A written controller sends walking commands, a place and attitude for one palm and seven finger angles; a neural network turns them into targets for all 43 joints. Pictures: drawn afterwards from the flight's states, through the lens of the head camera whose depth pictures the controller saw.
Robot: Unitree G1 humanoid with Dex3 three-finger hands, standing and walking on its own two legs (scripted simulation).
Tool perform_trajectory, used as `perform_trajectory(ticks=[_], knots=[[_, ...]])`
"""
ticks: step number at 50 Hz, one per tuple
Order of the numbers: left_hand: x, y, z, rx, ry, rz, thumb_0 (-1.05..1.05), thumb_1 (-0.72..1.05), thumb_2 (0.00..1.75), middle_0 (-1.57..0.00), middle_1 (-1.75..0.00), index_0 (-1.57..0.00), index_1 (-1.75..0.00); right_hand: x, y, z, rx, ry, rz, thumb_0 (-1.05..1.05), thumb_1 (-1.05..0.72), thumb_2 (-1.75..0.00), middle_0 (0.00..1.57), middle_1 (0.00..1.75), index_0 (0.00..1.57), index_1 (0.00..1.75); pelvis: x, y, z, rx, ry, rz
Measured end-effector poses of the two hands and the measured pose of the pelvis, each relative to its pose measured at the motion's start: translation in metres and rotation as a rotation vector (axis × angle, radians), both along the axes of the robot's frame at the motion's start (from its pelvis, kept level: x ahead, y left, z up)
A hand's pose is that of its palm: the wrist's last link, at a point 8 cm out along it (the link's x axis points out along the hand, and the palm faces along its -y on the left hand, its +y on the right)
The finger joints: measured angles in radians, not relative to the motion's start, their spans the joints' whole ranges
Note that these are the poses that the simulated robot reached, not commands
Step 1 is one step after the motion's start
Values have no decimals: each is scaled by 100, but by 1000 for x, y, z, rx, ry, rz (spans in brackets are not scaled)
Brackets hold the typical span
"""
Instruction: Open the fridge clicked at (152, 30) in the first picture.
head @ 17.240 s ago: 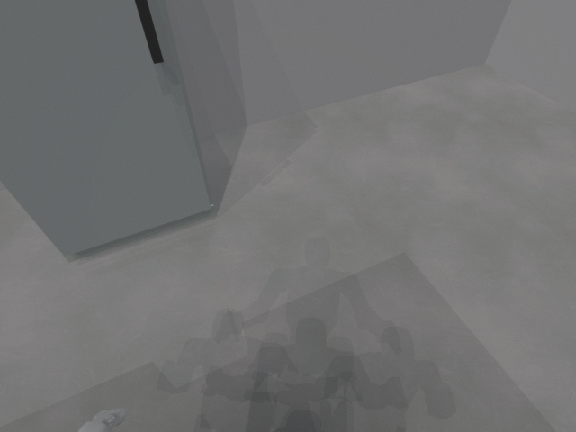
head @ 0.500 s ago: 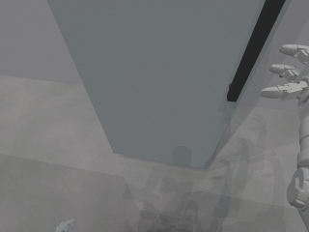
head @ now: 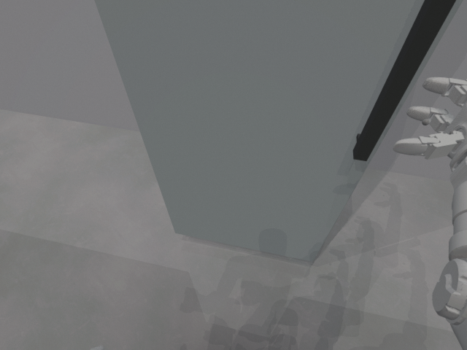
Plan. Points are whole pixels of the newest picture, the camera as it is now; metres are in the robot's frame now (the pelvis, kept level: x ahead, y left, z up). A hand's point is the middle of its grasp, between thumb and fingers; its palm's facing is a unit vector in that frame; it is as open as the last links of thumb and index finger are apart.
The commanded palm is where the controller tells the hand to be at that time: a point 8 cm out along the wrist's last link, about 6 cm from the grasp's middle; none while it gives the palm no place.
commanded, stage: feel for the door with the fingertips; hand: right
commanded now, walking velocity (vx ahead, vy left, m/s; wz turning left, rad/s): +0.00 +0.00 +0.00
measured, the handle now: (406, 53) +0.55 -0.19 +0.24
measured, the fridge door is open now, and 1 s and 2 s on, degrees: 0 0 0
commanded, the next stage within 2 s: slide the fingers in behind the handle in 0.68 s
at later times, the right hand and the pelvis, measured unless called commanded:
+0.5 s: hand (416, 113) +0.48 -0.22 +0.18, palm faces +0.13 +0.99 -0.01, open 14.0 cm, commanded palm +0.46 -0.27 +0.17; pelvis -0.01 +0.00 +0.00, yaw +0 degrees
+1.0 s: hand (412, 109) +0.50 -0.22 +0.17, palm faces +0.12 +0.99 +0.00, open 13.7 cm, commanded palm +0.47 -0.27 +0.17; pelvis +0.00 -0.01 +0.00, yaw +1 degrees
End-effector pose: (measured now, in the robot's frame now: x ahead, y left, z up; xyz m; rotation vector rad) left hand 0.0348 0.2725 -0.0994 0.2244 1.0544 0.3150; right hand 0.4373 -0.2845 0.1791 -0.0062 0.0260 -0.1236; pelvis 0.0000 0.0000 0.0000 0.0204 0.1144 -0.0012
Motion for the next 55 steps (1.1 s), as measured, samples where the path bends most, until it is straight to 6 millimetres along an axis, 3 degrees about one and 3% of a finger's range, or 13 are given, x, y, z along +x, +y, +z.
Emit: perform_trajectory(ticks=[8,13,23,39,55], knots=[[16,-1,2,-6,-55,-30,1,90,89,-20,-30,-20,-30,2,16,-3,18,10,0,-1,50,-30,30,120,30,120,-4,2,-1,-4,-4,-3],[16,-2,2,-8,-60,-36,1,90,89,-20,-30,-20,-30,6,19,-6,12,15,-15,-1,50,-30,30,120,30,120,-6,4,-1,-6,1,-1],[-9,-1,-2,-4,9,-5,1,90,89,-20,-30,-20,-30,16,10,2,-7,6,-15,-1,50,-30,30,120,30,120,-6,3,-2,-3,17,0],[-46,-5,-1,10,122,38,1,90,89,-20,-30,-20,-30,39,8,-6,11,0,1,-1,50,-30,32,122,34,124,-1,-5,-4,2,59,10],[-26,-17,-3,-14,68,22,1,90,89,-20,-30,-20,-30,35,12,-5,16,-5,7,-1,50,-30,31,121,32,122,3,-11,-3,6,48,13]])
